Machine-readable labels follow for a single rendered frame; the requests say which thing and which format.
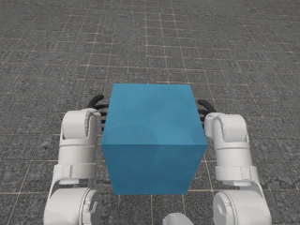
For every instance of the robot left hand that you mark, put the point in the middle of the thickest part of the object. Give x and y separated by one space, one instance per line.
92 105

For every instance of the robot right hand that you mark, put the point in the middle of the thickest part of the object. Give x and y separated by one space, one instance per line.
208 106

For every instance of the robot right thigh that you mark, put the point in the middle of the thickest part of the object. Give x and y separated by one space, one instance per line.
176 219

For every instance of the robot left upper arm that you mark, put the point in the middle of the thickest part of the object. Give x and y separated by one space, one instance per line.
73 206

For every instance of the robot right forearm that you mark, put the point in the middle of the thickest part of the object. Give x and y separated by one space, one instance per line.
229 133

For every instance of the carton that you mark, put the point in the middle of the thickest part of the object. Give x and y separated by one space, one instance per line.
153 139

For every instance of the robot left forearm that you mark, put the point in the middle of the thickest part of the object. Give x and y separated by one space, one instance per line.
76 159

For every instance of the robot right upper arm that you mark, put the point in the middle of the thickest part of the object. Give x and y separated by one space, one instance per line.
240 207

